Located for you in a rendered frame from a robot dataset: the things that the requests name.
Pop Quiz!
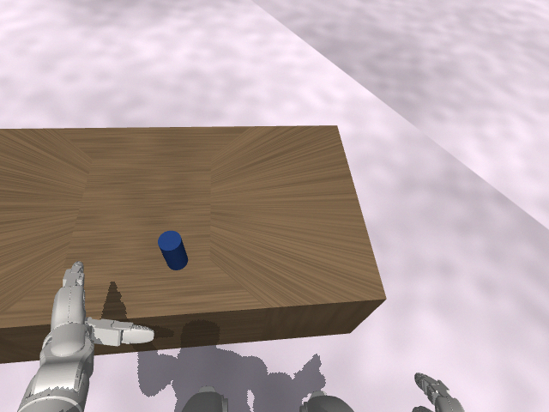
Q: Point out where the can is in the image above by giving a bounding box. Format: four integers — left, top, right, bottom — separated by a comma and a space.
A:
158, 231, 188, 270

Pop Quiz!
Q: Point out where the left robot arm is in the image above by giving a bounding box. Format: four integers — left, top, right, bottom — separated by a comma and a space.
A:
17, 323, 94, 412

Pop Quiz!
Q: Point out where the left robot hand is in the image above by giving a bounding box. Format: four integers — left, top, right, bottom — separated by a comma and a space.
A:
51, 261, 154, 346

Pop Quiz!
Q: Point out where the right robot hand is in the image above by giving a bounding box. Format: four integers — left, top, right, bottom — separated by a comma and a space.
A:
412, 373, 465, 412

